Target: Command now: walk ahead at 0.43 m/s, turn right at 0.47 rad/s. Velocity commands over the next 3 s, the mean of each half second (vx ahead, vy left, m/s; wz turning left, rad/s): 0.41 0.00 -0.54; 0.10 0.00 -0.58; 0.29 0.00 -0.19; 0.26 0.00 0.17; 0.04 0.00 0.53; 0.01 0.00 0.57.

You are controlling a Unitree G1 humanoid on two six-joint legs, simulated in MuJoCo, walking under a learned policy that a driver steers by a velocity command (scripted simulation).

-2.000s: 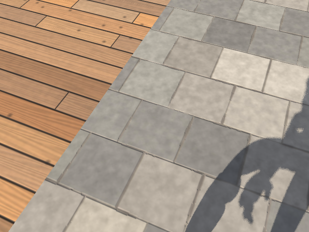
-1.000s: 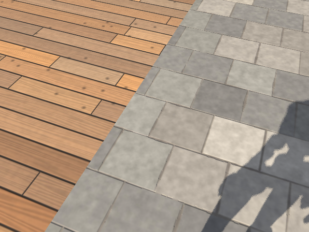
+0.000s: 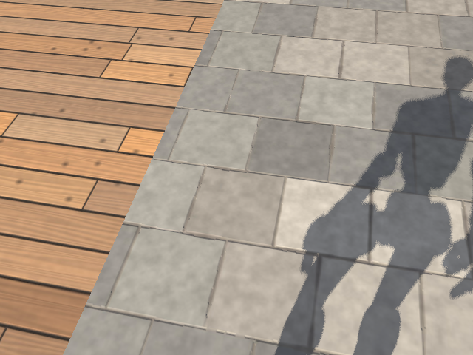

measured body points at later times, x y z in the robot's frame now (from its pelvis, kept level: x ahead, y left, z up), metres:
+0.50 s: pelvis +0.27 +0.00 +0.00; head +0.33 +0.00 +0.44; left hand +0.35 +0.27 -0.15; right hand +0.40 -0.29 -0.10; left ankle +0.39 +0.06 -0.73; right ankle +0.08 -0.06 -0.63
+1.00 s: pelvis +0.34 -0.06 +0.01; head +0.35 -0.10 +0.45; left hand +0.61 +0.08 -0.09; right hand +0.27 -0.34 -0.13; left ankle +0.40 +0.06 -0.67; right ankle +0.32 -0.14 -0.73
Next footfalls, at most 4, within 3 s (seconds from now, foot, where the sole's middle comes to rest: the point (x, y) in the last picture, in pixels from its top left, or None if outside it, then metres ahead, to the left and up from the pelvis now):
0.40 left None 0.43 0.06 -0.77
0.88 right None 0.36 -0.16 -0.77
1.34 left None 0.48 -0.02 -0.77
1.76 right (390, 314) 0.60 -0.36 -0.77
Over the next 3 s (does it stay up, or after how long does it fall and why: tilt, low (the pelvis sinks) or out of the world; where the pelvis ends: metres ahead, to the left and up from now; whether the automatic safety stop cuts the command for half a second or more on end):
stays up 0.58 -0.26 0.01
